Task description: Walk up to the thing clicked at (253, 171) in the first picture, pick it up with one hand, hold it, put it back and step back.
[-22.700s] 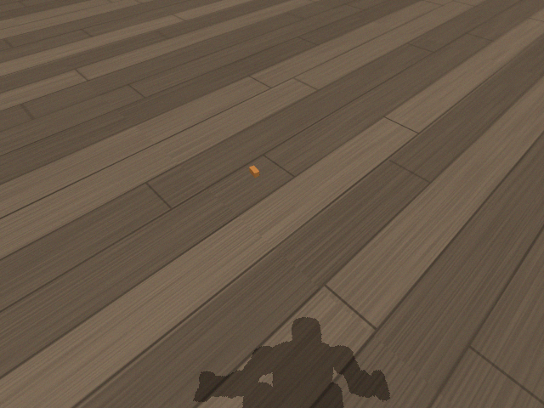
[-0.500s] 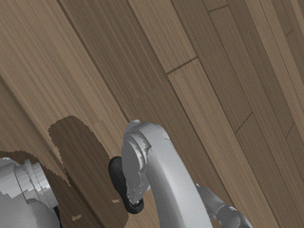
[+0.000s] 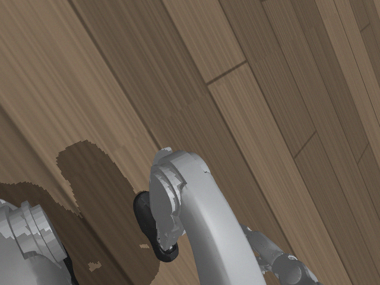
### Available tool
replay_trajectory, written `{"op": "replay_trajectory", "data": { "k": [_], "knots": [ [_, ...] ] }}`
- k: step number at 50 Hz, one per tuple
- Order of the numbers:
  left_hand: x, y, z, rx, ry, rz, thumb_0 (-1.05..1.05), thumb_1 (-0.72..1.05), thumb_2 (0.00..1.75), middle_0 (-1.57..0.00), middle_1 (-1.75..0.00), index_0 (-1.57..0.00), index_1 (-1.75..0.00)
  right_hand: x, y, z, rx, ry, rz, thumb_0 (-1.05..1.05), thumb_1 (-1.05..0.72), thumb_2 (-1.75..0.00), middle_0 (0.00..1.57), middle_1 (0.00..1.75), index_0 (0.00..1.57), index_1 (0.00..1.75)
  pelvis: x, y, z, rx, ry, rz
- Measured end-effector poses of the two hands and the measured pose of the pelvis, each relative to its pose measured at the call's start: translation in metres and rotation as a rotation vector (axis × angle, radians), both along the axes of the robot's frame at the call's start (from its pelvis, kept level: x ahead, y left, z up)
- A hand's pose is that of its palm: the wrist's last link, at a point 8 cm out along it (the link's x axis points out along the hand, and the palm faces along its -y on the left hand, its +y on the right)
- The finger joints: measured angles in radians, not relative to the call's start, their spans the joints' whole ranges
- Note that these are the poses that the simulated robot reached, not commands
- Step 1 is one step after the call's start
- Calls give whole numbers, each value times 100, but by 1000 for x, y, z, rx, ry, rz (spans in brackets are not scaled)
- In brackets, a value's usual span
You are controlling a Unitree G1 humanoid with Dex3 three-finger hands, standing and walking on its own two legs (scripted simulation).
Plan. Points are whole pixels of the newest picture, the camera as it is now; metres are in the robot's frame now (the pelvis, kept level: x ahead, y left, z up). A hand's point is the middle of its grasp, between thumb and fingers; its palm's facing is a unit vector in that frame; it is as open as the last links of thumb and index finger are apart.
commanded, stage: rest palm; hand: left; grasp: from above
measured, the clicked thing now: out of the picture +0.46 +0.40 -0.29
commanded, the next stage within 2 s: close in 0.20 s
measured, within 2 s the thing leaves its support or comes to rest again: neither
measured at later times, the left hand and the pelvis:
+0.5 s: hand out of the picture +0.42 +0.39 -0.25, palm faces -0.48 -0.13 -0.87, open 10.9 cm; pelvis +0.00 +0.00 +0.00, yaw +0 degrees
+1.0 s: hand out of the picture +0.43 +0.39 -0.24, palm faces -0.47 -0.14 -0.87, open 9.1 cm; pelvis +0.00 +0.00 +0.00, yaw +0 degrees
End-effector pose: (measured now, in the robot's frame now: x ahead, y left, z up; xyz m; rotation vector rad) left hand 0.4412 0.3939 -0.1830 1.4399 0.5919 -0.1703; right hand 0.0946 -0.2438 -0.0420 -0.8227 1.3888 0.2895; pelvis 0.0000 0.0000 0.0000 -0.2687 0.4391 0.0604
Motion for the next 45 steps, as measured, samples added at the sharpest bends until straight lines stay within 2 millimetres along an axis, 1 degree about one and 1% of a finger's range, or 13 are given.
{"op": "replay_trajectory", "data": {
  "k": [7,19,28,37,45],
  "knots": [
    [-4,-1,1,-1,-15,-5,0,-11,64,-41,-66,-41,-65,2,3,0,1,-12,15,0,-90,-90,20,30,20,30,-3,1,-1,-2,-10,0],
    [-12,5,-1,24,13,-1,0,-6,60,-44,-65,-44,-64,-1,7,-1,14,-25,7,0,-90,-90,20,30,20,30,-3,1,-2,-2,-10,3],
    [-8,-1,-8,3,17,-10,0,5,53,-50,-63,-52,-60,-2,6,-1,14,-13,2,0,-90,-90,20,30,20,30,-2,1,-1,-3,-6,1],
    [-1,-6,-4,6,-29,-13,0,13,46,-55,-58,-58,-54,1,4,1,11,-16,7,0,-89,-90,20,30,20,30,-1,1,-2,-3,-5,0],
    [-4,-1,-1,36,2,13,0,20,40,-61,-52,-63,-49,0,3,-2,28,-26,4,0,-89,-90,20,30,20,30,-3,1,-3,1,-9,-2]
  ]
}}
